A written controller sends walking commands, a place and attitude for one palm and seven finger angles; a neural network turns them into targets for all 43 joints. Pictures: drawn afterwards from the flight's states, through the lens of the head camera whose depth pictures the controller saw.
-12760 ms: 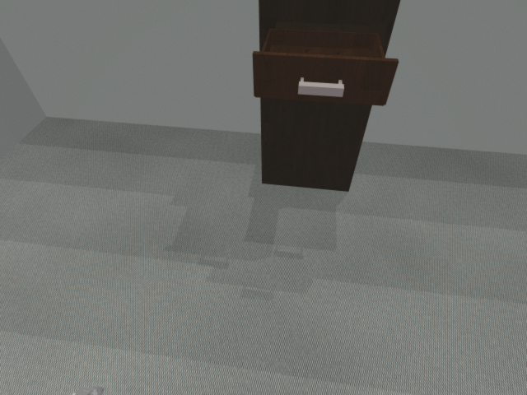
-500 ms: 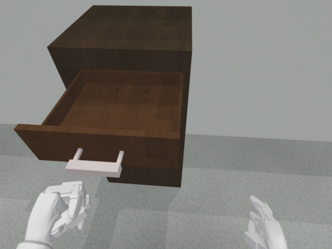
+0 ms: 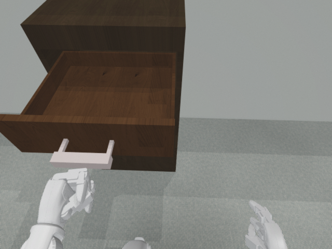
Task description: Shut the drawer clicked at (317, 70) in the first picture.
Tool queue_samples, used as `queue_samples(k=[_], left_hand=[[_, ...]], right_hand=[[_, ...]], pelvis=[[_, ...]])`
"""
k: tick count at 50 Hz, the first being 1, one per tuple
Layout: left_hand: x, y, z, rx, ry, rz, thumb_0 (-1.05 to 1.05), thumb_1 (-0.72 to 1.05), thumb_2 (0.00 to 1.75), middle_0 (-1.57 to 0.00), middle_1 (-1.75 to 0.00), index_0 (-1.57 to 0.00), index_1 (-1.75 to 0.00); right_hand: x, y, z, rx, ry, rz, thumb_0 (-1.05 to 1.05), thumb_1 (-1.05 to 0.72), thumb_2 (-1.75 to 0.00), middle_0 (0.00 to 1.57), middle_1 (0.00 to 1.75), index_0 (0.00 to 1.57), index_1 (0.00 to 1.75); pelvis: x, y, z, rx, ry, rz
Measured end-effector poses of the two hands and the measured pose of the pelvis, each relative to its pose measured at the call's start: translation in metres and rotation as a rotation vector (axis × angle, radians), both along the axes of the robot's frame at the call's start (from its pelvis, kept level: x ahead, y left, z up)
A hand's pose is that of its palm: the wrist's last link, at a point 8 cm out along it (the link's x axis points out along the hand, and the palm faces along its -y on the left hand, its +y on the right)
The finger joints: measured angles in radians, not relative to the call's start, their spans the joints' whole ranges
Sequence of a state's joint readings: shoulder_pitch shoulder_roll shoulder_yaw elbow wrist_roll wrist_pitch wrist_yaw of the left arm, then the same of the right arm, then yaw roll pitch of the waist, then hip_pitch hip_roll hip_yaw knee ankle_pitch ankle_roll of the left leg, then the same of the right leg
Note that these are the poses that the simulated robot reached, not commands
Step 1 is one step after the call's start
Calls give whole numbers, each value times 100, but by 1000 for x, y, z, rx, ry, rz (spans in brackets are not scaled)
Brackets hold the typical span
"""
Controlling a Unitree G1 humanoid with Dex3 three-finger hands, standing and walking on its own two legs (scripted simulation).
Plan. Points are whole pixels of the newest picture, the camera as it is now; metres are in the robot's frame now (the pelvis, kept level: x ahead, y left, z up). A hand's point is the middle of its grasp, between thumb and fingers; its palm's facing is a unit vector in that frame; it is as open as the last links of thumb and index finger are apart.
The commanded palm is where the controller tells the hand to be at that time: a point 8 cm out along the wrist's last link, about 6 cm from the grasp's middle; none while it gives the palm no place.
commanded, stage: bring the fist close to the handle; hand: left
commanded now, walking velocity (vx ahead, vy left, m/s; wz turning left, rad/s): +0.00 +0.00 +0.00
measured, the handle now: (85, 151) +0.33 +0.22 +0.05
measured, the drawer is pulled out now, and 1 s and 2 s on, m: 0.29 0.27 0.14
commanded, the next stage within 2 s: push the drawer shut in 0.48 s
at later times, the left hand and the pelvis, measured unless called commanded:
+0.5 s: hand (95, 192) +0.23 +0.16 +0.05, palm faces +0.01 -1.00 -0.07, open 3.3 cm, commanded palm +0.21 +0.23 +0.06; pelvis +0.01 +0.00 -0.01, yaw +0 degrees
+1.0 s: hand (98, 176) +0.27 +0.17 +0.05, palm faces -0.01 -1.00 -0.06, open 3.1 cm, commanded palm +0.26 +0.23 +0.06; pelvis +0.00 +0.00 -0.01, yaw +0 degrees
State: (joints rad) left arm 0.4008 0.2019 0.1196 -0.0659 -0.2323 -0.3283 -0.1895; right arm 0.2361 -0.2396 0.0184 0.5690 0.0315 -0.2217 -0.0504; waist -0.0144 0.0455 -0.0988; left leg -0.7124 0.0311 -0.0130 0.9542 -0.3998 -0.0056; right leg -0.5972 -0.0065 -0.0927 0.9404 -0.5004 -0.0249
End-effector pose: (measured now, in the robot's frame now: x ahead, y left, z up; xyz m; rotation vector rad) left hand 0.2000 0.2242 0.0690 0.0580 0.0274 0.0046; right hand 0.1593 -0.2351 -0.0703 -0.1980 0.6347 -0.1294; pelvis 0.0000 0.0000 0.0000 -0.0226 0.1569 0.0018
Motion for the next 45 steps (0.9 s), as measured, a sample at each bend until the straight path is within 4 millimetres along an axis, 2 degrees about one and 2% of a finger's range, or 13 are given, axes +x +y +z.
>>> queue_samples(k=[9,15,31,45], left_hand=[[15,-6,-15,-3,10,-15,1,90,90,-140,-160,-140,-160],[14,-7,-8,7,-5,-4,2,90,90,-140,-160,-140,-160],[13,-5,-10,9,1,2,1,90,90,-140,-160,-140,-160],[38,-3,-14,9,-7,-14,0,85,92,-140,-160,-140,-160]], right_hand=[[-2,-7,-9,-8,38,-14,1,-90,-90,20,30,21,30],[-1,-7,-10,3,48,-25,1,-90,-90,20,30,21,30],[7,-10,-10,0,51,-20,1,-90,-90,20,30,21,30],[0,-11,-15,-14,86,-11,1,-90,-90,20,30,21,30]], pelvis=[[2,-1,-7,2,31,-8],[5,-2,-6,3,33,-9],[7,-6,-7,2,40,-4],[4,-5,-7,0,42,0]])
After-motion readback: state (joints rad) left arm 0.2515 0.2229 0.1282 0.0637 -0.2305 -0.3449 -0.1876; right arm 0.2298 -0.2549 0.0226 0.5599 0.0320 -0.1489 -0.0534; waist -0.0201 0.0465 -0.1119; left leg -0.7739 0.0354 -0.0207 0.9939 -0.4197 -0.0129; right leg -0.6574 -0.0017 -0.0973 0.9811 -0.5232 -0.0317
